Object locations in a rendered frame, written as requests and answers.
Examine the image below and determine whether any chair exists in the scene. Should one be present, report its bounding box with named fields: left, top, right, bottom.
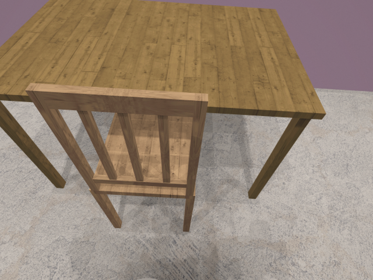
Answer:
left=25, top=83, right=208, bottom=232

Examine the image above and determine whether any table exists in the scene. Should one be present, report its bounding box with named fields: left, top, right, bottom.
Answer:
left=0, top=0, right=326, bottom=199

